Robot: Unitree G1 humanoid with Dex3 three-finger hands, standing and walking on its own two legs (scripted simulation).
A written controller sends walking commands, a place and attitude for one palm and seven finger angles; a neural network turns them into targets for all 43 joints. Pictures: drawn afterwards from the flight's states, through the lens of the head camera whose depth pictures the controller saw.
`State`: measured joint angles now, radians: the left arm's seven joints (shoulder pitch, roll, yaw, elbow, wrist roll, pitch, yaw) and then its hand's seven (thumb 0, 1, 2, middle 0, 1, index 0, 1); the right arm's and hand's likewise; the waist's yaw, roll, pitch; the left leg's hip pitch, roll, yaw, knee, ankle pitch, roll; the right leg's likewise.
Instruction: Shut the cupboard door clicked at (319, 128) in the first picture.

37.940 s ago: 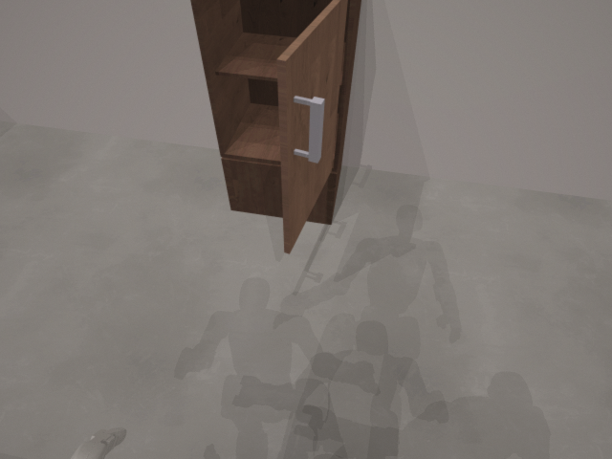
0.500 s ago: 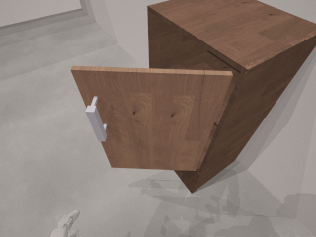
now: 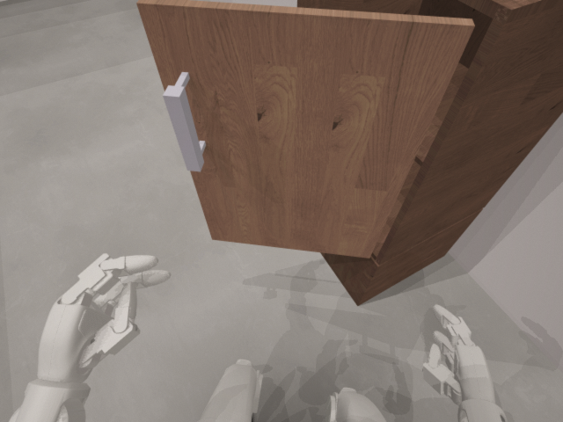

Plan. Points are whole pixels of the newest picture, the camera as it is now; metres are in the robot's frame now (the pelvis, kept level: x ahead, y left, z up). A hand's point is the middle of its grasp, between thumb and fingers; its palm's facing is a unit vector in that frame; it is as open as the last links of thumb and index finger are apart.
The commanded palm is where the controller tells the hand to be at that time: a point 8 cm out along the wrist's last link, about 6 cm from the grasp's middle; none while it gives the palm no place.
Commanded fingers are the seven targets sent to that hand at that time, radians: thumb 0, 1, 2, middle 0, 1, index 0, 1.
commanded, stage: raise the hand and make a fist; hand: left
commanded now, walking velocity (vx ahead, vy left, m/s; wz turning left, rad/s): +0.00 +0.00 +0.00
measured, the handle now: (189, 124) +0.53 +0.22 +0.10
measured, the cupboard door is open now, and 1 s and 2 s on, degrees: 53 53 53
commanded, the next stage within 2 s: bring the fist close to the handle in 1.32 s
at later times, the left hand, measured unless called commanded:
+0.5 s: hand (126, 312) +0.22 +0.22 +0.07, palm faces -0.08 -1.00 -0.02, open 3.3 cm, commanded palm +0.20 +0.28 +0.09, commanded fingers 0.00 0.90 0.90 -1.21 -1.40 -1.21 -1.40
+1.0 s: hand (113, 275) +0.25 +0.23 +0.12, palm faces +0.01 -1.00 -0.06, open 3.1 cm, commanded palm +0.22 +0.28 +0.10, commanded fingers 0.00 0.90 0.90 -1.30 -1.50 -1.30 -1.50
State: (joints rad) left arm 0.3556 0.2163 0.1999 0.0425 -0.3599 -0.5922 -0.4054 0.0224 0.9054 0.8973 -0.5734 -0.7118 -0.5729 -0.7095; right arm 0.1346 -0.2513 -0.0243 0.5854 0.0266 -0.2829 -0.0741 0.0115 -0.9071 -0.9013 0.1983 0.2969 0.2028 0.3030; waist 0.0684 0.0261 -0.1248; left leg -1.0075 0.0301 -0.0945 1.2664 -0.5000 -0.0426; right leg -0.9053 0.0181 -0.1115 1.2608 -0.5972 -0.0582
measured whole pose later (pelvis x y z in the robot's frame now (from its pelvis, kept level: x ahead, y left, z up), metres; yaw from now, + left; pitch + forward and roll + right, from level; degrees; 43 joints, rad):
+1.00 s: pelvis +0.02 +0.04 +0.04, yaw -1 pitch +12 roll -3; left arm 0.38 0.25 0.17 -0.10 -0.28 -0.32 -0.22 0.02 0.90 0.90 -1.29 -1.50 -1.29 -1.50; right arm 0.27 -0.23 0.04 0.51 0.02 -0.18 -0.05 0.01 -0.90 -0.90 0.20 0.30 0.21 0.30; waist 0.01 0.05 -0.13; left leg -0.84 0.02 -0.05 1.09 -0.46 0.01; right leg -0.73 0.00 -0.07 1.04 -0.52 0.00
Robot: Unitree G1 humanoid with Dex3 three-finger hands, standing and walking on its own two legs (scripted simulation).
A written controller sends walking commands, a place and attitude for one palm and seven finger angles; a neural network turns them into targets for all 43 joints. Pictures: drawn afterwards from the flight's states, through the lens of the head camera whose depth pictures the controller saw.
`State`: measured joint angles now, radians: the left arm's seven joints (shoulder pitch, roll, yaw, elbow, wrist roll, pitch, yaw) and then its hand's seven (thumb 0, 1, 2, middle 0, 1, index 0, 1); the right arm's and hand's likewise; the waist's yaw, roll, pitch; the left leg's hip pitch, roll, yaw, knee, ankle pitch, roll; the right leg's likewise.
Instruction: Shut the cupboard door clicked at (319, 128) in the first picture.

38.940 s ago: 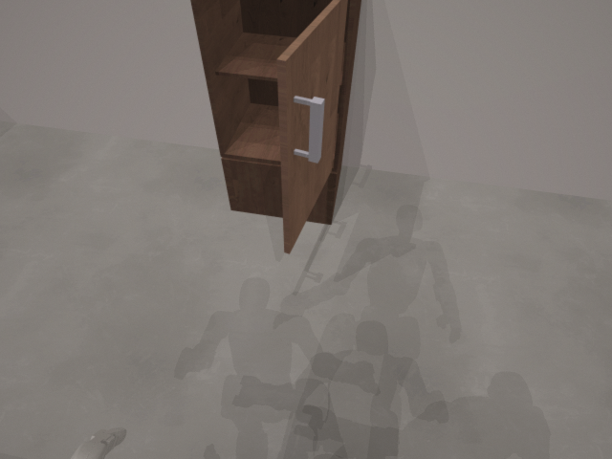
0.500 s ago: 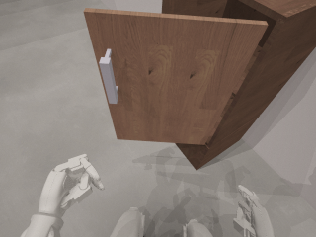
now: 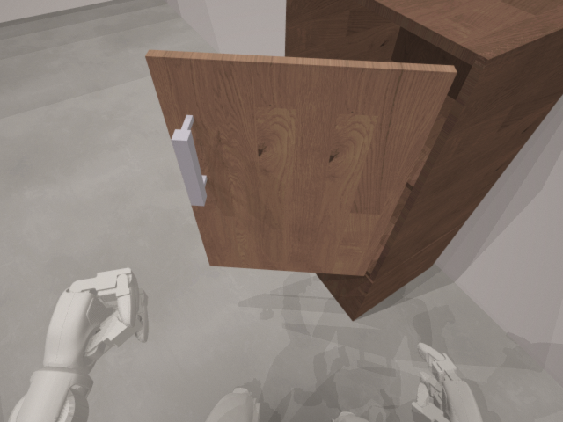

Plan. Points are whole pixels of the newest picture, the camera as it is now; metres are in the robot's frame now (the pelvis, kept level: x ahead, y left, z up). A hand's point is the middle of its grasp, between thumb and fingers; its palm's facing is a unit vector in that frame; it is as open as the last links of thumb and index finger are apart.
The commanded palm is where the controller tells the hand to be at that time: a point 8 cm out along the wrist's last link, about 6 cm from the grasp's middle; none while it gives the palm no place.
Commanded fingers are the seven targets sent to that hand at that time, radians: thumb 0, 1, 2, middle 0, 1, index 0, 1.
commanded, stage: raise the hand and make a fist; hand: left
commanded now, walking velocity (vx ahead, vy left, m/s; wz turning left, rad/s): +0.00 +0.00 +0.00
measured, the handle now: (193, 162) +0.50 +0.19 +0.06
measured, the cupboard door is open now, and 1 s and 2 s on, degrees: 53 53 53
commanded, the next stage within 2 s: bring the fist close to the handle in 0.32 s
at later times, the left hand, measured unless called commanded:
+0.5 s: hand (171, 331) +0.22 +0.15 +0.06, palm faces -0.03 -1.00 -0.04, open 3.1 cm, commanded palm +0.22 +0.22 +0.07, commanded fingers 0.00 0.90 0.90 -1.30 -1.50 -1.30 -1.50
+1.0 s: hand (181, 261) +0.31 +0.16 +0.07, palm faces -0.02 -1.00 -0.03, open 3.1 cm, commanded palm +0.30 +0.21 +0.07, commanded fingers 0.00 0.90 0.90 -1.30 -1.50 -1.30 -1.50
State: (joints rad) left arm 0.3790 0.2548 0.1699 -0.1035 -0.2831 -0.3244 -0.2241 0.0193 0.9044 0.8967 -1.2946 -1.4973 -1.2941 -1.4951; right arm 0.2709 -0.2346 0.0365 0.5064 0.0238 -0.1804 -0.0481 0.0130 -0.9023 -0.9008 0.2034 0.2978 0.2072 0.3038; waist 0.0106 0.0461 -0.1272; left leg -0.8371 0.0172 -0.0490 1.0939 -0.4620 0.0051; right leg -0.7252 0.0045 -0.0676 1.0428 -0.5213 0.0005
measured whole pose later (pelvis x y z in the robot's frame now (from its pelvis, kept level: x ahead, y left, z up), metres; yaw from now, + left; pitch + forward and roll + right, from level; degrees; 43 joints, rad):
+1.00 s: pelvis +0.00 +0.00 +0.00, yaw -1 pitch +13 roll -2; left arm 0.00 0.23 0.14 0.23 -0.23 -0.33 -0.17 0.02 0.90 0.90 -1.30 -1.50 -1.30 -1.50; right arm 0.26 -0.25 0.03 0.57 0.03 -0.14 -0.04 0.01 -0.90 -0.90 0.20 0.30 0.21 0.30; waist -0.01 0.03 -0.12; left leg -0.85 0.02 -0.02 1.07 -0.45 0.00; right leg -0.76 0.00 -0.04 1.05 -0.51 0.00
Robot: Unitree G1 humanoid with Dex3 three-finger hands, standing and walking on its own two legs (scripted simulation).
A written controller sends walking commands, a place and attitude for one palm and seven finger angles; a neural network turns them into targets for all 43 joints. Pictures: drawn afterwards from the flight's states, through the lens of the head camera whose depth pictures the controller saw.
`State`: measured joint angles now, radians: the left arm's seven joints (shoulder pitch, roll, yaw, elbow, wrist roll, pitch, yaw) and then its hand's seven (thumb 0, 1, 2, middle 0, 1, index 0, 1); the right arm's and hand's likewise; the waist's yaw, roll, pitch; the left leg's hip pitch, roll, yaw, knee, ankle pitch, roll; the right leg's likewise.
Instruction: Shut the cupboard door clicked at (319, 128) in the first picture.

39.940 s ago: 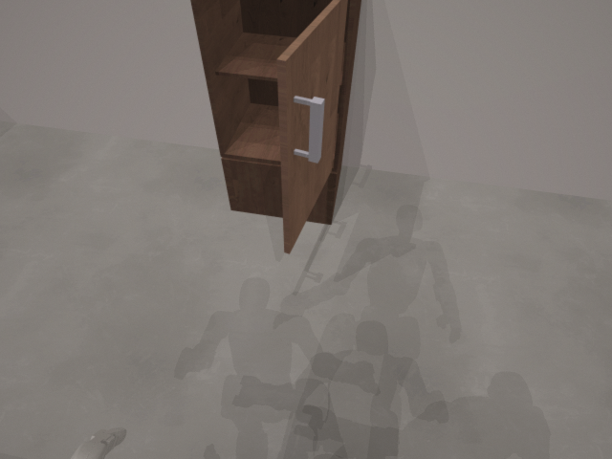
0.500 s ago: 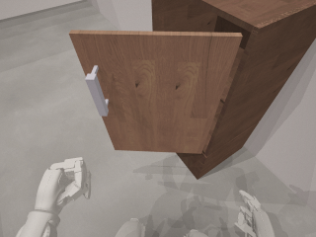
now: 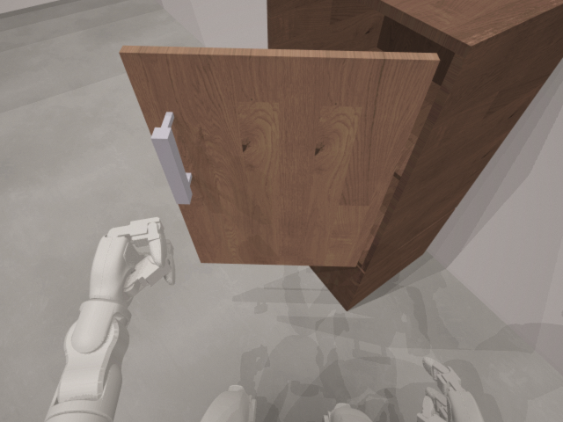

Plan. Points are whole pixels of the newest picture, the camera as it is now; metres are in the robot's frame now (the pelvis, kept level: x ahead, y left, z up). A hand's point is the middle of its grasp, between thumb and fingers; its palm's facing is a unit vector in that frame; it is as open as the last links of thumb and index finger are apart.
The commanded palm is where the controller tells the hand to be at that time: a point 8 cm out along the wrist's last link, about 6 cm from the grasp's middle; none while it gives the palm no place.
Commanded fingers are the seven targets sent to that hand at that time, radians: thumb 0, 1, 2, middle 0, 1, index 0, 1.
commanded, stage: bring the fist close to the handle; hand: left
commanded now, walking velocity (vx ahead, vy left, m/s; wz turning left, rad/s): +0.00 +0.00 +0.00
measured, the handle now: (176, 160) +0.50 +0.20 +0.06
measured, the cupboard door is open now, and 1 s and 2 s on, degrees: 53 53 39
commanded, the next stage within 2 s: push the door shut along its arc in 0.82 s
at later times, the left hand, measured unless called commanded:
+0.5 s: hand (186, 208) +0.40 +0.17 +0.06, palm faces +0.04 -1.00 -0.02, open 3.1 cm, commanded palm +0.37 +0.22 +0.06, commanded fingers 0.00 0.90 0.90 -1.30 -1.50 -1.30 -1.50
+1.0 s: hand (186, 210) +0.40 +0.16 +0.06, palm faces -0.02 -1.00 -0.02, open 3.1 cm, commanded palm +0.38 +0.22 +0.06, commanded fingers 0.00 0.90 0.90 -1.30 -1.50 -1.30 -1.50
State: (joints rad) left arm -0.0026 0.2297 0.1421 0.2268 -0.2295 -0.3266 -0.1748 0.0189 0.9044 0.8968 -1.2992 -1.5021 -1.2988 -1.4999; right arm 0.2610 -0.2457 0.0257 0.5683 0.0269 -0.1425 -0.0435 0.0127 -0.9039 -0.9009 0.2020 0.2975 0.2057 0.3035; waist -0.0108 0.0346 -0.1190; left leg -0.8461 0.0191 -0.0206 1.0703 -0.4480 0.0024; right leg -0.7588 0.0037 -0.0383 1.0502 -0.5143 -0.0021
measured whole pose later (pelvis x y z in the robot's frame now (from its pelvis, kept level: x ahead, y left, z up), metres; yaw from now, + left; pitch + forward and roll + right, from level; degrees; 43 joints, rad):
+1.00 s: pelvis +0.00 +0.00 +0.00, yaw -1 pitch +15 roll -1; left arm -0.43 0.27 0.22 0.72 -0.19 -0.40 -0.21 0.02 0.90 0.90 -1.30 -1.50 -1.30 -1.50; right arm 0.26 -0.25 0.01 0.62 0.03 -0.06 -0.03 0.01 -0.91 -0.90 0.20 0.30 0.20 0.30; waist -0.04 0.03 -0.12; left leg -0.88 0.03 -0.01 1.05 -0.43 0.00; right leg -0.81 0.01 -0.03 1.04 -0.49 -0.01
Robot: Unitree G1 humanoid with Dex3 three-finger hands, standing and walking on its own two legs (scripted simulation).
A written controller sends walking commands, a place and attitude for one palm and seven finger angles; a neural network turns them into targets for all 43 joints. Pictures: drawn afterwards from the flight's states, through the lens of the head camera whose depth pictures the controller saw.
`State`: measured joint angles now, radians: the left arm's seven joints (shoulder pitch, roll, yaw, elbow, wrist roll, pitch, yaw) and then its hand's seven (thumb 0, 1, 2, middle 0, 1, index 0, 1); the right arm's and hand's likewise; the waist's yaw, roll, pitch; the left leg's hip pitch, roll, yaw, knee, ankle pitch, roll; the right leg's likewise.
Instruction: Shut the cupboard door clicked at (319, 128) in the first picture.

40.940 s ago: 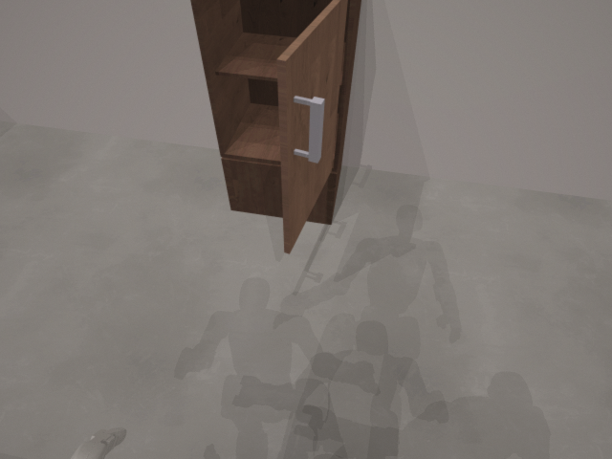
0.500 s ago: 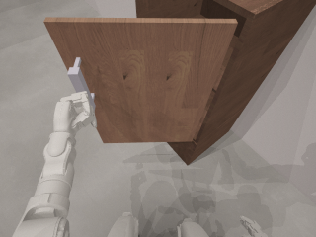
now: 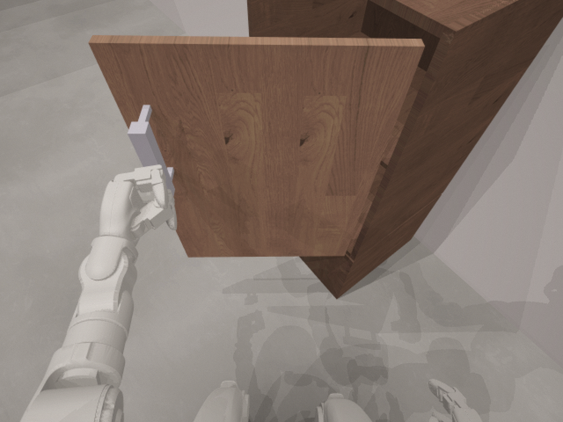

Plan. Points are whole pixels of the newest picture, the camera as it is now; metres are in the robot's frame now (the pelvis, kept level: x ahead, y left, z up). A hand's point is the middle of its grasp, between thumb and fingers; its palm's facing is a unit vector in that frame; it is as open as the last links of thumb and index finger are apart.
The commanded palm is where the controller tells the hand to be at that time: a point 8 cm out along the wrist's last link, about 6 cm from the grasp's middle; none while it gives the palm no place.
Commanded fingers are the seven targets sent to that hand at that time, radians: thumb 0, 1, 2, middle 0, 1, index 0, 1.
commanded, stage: push the door shut along its arc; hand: left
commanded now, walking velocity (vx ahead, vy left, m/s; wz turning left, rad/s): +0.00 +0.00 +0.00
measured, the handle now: (156, 155) +0.50 +0.21 +0.06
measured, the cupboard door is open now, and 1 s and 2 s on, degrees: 53 39 28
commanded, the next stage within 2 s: pull the fist back off the door in 1.80 s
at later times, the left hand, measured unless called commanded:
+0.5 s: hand (172, 176) +0.45 +0.18 +0.06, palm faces -0.11 -0.99 -0.01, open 3.1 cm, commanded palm +0.45 +0.22 +0.06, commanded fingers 0.00 0.90 0.90 -1.30 -1.50 -1.30 -1.50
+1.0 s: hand (201, 144) +0.52 +0.14 +0.07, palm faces -0.26 -0.97 -0.02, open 3.1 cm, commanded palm +0.52 +0.18 +0.06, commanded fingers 0.00 0.90 0.90 -1.30 -1.50 -1.30 -1.50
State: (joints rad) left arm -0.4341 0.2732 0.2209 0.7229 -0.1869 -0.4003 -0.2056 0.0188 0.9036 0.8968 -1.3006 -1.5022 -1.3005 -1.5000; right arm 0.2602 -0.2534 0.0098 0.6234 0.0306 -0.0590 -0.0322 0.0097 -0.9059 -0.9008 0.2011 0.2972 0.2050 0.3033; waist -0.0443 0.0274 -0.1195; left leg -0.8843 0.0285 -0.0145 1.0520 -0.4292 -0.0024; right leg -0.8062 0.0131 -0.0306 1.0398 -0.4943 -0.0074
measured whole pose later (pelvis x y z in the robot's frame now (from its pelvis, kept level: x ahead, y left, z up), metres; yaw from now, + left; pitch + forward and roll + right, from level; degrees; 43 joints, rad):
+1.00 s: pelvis -0.01 +0.01 -0.03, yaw -2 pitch +24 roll -4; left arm -1.05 0.53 0.30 1.23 -0.11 -0.34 -0.41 0.02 0.90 0.90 -1.30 -1.50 -1.30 -1.50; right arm 0.36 -0.27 0.04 0.67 0.02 -0.05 -0.01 0.01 -0.91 -0.90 0.20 0.30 0.21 0.30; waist -0.19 0.05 -0.12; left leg -1.17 0.05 -0.03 1.20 -0.46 0.01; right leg -1.07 0.03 -0.04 1.15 -0.50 0.00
